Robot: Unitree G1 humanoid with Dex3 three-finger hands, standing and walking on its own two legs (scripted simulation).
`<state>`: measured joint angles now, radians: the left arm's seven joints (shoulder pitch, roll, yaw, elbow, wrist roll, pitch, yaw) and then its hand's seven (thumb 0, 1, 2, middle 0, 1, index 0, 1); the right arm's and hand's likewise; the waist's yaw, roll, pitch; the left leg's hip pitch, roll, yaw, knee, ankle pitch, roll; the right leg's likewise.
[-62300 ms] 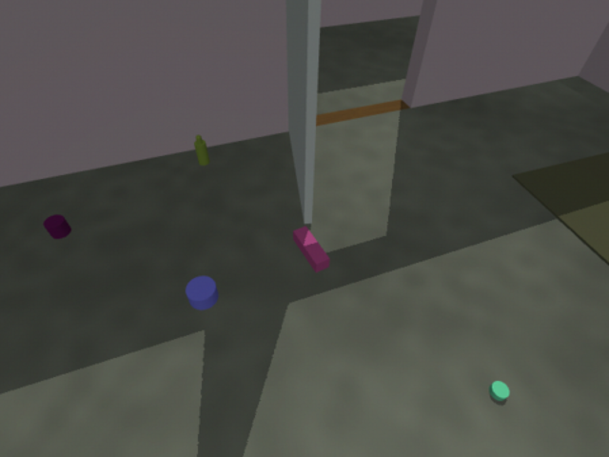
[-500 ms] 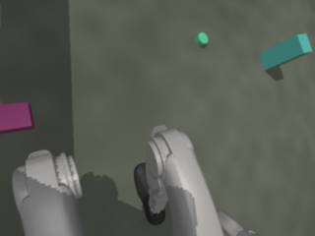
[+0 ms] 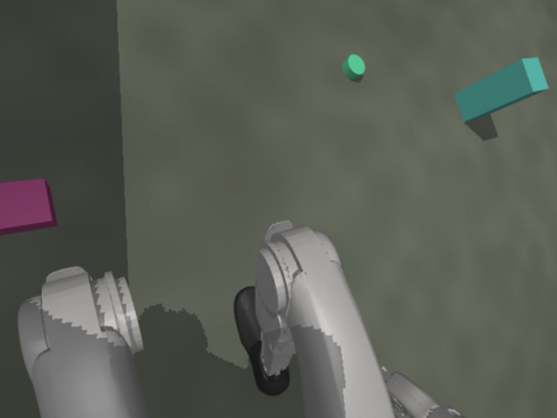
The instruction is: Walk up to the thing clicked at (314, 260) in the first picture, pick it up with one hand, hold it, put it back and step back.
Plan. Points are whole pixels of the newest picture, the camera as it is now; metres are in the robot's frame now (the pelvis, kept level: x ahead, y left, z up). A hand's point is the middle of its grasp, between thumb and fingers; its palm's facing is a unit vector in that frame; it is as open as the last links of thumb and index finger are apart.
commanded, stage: close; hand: left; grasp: from above
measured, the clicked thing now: out of the picture +0.41 +0.31 -0.27
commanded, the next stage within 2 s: settle in 0.84 s
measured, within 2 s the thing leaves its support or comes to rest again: leaves its support in 1.34 s
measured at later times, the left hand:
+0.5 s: hand out of the picture +0.39 +0.31 -0.25, palm faces -0.46 -0.12 -0.88, open 9.8 cm
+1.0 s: hand out of the picture +0.39 +0.31 -0.25, palm faces -0.46 -0.12 -0.88, open 9.9 cm
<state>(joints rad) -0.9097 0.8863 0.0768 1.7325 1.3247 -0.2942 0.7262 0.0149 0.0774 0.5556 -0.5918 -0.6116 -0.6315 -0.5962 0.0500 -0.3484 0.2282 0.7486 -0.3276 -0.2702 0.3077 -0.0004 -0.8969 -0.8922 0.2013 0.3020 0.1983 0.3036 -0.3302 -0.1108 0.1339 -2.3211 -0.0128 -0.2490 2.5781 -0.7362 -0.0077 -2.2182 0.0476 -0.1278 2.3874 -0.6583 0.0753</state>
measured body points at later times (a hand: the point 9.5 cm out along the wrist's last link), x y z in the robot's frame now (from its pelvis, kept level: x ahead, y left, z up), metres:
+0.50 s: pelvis +0.00 +0.00 +0.00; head +0.25 +0.13 +0.35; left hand +0.41 +0.31 -0.20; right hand +0.08 -0.26 -0.06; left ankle +0.06 +0.12 -0.26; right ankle +0.12 -0.13 -0.26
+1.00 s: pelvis +0.00 +0.00 +0.00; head +0.25 +0.13 +0.35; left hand +0.41 +0.31 -0.20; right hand +0.08 -0.26 -0.06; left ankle +0.06 +0.12 -0.26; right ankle +0.12 -0.13 -0.26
